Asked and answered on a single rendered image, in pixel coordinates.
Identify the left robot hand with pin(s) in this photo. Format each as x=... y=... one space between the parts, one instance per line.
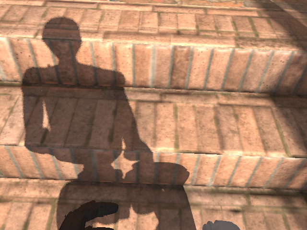
x=77 y=219

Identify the robot right thigh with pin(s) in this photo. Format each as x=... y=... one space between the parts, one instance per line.
x=220 y=225

